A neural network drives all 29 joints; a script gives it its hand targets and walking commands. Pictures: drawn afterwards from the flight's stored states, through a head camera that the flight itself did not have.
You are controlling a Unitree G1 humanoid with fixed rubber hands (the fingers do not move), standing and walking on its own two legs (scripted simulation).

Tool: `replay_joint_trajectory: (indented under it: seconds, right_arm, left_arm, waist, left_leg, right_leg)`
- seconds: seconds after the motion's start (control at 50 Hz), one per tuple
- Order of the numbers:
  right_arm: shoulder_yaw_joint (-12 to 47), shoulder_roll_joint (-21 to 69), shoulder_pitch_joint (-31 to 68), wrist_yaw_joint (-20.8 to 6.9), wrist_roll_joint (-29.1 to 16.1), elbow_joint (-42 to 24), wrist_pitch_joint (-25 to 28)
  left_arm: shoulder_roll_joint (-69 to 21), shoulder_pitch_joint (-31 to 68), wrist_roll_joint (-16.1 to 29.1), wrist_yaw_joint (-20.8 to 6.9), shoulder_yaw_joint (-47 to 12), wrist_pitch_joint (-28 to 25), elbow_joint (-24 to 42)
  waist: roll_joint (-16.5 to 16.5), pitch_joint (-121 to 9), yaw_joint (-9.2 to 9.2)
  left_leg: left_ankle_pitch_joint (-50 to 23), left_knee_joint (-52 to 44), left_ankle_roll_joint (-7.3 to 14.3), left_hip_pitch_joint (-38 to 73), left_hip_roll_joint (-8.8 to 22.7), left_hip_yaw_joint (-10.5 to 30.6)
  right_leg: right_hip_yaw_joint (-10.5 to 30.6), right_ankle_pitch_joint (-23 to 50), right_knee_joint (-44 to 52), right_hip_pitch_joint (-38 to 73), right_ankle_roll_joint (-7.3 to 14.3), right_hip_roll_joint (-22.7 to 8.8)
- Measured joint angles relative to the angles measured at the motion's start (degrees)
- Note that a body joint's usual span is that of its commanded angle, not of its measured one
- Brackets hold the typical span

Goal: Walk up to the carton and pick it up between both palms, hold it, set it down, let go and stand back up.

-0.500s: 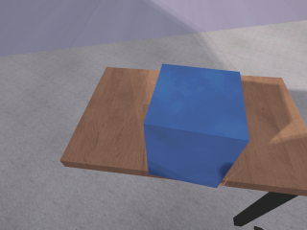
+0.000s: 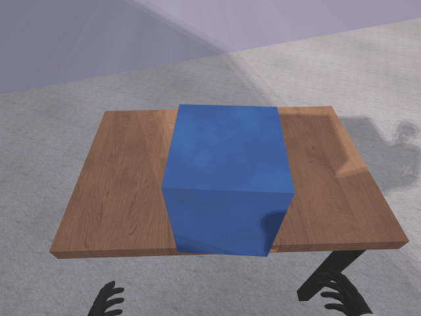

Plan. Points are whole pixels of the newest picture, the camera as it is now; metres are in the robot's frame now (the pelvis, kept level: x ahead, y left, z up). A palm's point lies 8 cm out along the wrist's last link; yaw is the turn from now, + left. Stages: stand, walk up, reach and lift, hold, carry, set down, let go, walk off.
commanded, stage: reach and lift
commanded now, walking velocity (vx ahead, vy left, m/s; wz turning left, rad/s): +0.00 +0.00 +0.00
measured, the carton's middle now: (224, 183) +0.38 +0.00 +0.03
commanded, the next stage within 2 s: none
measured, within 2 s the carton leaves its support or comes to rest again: neither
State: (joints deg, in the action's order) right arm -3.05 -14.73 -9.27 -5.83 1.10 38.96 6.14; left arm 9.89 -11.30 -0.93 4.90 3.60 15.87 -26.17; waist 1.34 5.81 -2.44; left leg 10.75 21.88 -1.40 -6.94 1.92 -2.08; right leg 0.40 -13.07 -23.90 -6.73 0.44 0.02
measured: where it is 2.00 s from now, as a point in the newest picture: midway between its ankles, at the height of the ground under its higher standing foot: outside the picture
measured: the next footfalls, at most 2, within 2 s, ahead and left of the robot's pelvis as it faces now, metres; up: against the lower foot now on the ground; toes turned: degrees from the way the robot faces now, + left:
none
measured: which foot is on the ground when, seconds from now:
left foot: down 0.00-1.00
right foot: down 0.00-1.00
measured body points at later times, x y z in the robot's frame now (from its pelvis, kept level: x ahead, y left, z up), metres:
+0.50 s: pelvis +0.03 +0.00 +0.01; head +0.04 +0.01 +0.45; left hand +0.19 +0.23 -0.06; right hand +0.21 -0.22 -0.06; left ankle +0.02 +0.13 -0.74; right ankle +0.00 -0.11 -0.74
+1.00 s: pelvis +0.01 +0.00 +0.00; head +0.00 +0.01 +0.45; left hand +0.18 +0.20 -0.01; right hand +0.20 -0.20 -0.01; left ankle +0.02 +0.13 -0.74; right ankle +0.00 -0.11 -0.74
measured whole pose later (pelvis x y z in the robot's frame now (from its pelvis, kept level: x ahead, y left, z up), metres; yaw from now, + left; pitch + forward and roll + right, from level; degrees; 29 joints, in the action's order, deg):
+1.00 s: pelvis +0.01 +0.00 +0.00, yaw -1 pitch -5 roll +0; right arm -0.4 -9.4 -20.3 -2.1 -9.4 14.7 11.4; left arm 7.7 -22.5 5.9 8.8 -5.9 -1.9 -4.5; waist 0.9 3.3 -3.7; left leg 9.3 17.8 -1.2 -3.9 2.0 -2.6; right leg 1.1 -10.8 -18.7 -3.4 0.3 0.3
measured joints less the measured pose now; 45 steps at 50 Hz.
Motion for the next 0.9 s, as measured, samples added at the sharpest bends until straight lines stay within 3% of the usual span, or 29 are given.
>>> replay_joint_trajectory:
  seconds: [0.2,0.42,0.76,0.9]
  right_arm:
    - [1.03,2.76,-1.80,1.75,-2.35,0.65,6.66]
    - [3.85,2.31,-3.18,3.76,-6.61,-1.83,10.44]
    - [3.67,4.13,-10.75,2.84,-9.07,-13.24,11.43]
    - [3.38,4.86,-11.58,3.00,-9.77,-19.36,8.37]
  left_arm:
    - [0.04,-5.48,1.80,-1.59,-2.01,-8.97,3.92]
    - [-0.22,-5.92,1.43,-2.61,-1.84,-13.65,6.26]
    - [-2.48,-13.09,3.24,1.25,-6.96,-18.81,16.10]
    - [-2.39,-13.14,5.44,2.93,-8.85,-18.86,19.85]
  waist:
    - [-0.83,-1.01,0.21]
    - [-0.50,-2.20,0.57]
    - [-0.43,-2.48,-0.34]
    - [-0.56,-2.55,-0.84]
  left_leg:
    - [0.48,-2.21,-0.50,1.68,0.24,0.75]
    - [0.38,-4.33,-0.36,3.78,0.34,0.67]
    - [-0.05,-3.64,0.16,3.07,0.30,-0.48]
    - [-0.75,-3.60,0.20,2.93,0.21,-0.52]
  right_leg:
    - [-0.85,-0.39,2.97,2.35,0.28,0.27]
    - [-0.76,0.91,7.25,5.41,0.03,0.43]
    - [0.45,2.03,6.95,4.37,-0.28,0.38]
    - [0.58,2.22,5.88,3.72,-0.21,0.34]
